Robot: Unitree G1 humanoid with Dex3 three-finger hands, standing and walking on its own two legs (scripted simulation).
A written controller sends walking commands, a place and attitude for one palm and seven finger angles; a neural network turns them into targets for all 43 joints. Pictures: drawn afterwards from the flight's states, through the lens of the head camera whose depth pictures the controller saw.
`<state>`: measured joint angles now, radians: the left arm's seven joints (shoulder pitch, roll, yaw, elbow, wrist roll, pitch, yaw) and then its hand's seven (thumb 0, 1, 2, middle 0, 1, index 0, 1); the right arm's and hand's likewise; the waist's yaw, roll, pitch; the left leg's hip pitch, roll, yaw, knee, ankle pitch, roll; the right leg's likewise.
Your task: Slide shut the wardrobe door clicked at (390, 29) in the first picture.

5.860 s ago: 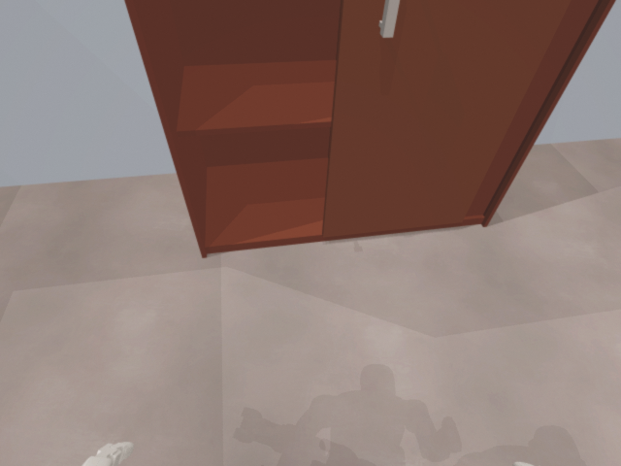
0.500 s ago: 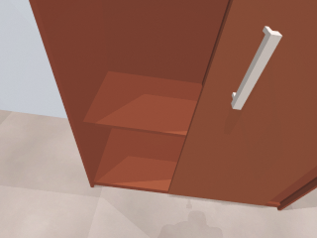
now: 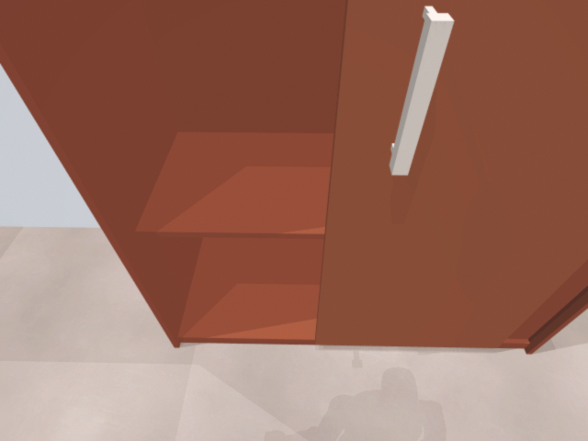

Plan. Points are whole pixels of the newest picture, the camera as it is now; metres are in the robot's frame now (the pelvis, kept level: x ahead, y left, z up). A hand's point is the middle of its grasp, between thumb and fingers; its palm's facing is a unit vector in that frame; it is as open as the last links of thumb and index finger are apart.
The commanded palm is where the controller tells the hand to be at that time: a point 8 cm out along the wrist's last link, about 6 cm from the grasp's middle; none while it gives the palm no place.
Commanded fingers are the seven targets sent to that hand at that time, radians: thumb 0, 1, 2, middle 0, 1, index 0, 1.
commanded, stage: come to a stop and stand still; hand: right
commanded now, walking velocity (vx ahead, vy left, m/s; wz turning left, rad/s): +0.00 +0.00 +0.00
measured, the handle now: (412, 98) +0.53 -0.16 +0.21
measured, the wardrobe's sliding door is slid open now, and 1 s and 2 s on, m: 0.48 0.48 0.48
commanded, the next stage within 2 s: look again from close up in 1.36 s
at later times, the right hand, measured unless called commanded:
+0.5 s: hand out of the picture -0.01 -0.20 -0.18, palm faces -0.01 +0.97 -0.24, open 7.3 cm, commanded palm none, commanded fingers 0.00 -0.90 -0.90 0.20 0.30 0.20 0.30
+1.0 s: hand out of the picture -0.06 -0.16 -0.18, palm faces +0.03 +0.98 -0.19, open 7.3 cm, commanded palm none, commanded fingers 0.00 -0.90 -0.90 0.20 0.30 0.20 0.30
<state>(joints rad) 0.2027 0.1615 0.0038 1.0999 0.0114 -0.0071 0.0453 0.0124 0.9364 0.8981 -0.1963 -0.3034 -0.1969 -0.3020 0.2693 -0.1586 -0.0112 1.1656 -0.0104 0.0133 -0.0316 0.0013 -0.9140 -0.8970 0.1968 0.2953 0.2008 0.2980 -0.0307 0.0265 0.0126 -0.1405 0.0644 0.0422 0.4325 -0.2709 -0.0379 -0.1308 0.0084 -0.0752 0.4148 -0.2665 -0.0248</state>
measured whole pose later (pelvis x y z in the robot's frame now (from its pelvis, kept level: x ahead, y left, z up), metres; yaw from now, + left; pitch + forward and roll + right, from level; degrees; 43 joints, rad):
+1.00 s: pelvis -0.06 +0.01 -0.01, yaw +0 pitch -3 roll +0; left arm 0.29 0.16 0.01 1.07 0.01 0.01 0.01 0.01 0.91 0.90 -0.19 -0.30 -0.20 -0.30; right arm 0.34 -0.15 0.01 1.07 -0.02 -0.01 -0.03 0.00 -0.92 -0.90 0.20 0.30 0.20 0.30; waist 0.00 0.00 0.01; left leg -0.23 0.04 0.05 0.49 -0.22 -0.02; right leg -0.23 -0.02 -0.07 0.50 -0.23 -0.01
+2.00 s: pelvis -0.05 +0.00 +0.00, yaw +0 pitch -1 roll +0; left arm 0.31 0.12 0.02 1.10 0.01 0.01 0.02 0.01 0.91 0.90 -0.19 -0.30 -0.20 -0.30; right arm 0.32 -0.11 -0.02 1.09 -0.02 -0.01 -0.04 0.00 -0.91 -0.90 0.20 0.30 0.20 0.30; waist 0.01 -0.01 0.04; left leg -0.25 0.05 0.04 0.47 -0.20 -0.03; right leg -0.25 -0.01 -0.08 0.47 -0.21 -0.02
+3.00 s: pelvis +0.07 +0.01 -0.01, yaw -1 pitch +0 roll +0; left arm 0.32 0.12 0.01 1.14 0.00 0.03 0.04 0.01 0.91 0.90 -0.20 -0.30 -0.20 -0.30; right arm 0.23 -0.13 -0.04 1.06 -0.02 -0.04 -0.05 0.01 -0.94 -0.90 0.20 0.30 0.20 0.30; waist 0.01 -0.05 0.08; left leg -0.21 0.04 0.18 0.54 -0.33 0.04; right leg -0.29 -0.03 -0.05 0.82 -0.52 0.01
